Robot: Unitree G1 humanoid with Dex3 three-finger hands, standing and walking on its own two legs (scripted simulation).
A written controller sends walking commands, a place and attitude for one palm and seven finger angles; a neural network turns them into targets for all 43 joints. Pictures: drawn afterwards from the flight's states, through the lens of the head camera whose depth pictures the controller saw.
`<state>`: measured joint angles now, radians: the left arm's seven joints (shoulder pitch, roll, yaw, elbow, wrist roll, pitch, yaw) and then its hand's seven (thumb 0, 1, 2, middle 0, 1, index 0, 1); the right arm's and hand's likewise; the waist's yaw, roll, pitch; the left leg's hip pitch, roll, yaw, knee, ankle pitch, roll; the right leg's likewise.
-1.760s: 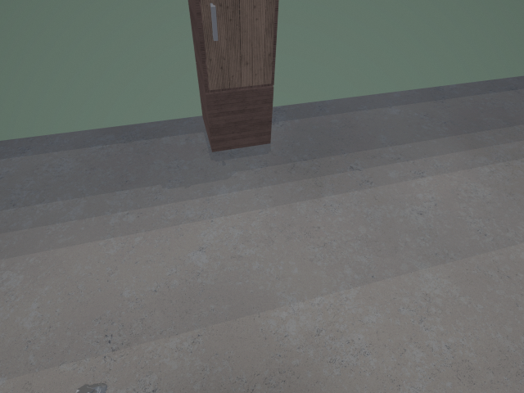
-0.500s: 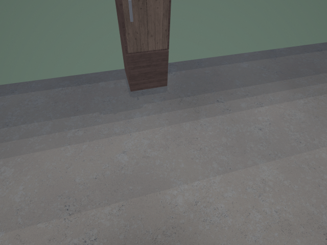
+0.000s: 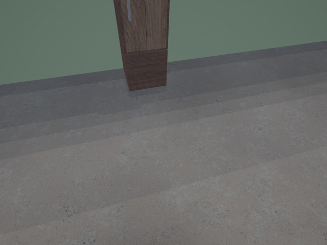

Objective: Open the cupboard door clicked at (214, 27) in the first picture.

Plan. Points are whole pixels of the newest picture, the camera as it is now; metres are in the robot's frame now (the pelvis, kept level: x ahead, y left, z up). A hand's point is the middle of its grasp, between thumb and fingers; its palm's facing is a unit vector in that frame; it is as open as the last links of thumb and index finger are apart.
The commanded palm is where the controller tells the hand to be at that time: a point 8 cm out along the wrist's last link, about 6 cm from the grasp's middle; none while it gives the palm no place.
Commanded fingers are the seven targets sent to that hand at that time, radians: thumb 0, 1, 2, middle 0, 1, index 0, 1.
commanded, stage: look at it before walking up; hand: left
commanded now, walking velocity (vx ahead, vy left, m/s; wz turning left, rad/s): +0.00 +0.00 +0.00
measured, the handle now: (128, 9) +1.54 +0.34 -0.02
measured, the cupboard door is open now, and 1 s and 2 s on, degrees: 0 0 0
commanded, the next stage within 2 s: walk to a spot facing it in 0.28 s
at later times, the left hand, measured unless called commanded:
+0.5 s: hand out of the picture +0.07 +0.24 -0.16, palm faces -0.03 -0.95 -0.31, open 7.4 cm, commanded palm none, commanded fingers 0.00 0.90 0.90 -0.20 -0.30 -0.20 -0.30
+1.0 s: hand out of the picture +0.10 +0.14 -0.18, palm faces -0.05 -0.98 -0.18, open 7.3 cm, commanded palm none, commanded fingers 0.00 0.90 0.90 -0.20 -0.30 -0.20 -0.30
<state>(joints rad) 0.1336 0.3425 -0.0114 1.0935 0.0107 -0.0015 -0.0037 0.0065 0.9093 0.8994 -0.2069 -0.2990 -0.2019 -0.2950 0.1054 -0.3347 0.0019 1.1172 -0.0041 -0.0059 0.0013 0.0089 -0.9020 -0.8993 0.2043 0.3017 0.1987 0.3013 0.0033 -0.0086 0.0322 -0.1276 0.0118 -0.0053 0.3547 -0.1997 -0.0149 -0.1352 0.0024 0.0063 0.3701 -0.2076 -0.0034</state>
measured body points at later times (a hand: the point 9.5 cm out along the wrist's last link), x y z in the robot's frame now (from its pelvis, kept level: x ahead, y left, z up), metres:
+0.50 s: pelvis +0.01 +0.00 +0.00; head +0.01 +0.00 +0.45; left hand +0.07 +0.29 -0.14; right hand +0.08 -0.29 -0.14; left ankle +0.00 +0.13 -0.75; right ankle +0.00 -0.12 -0.75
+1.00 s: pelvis +0.16 -0.03 -0.01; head +0.19 -0.04 +0.44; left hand +0.10 +0.19 -0.16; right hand +0.14 -0.26 -0.17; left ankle +0.17 +0.09 -0.66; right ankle +0.03 -0.10 -0.75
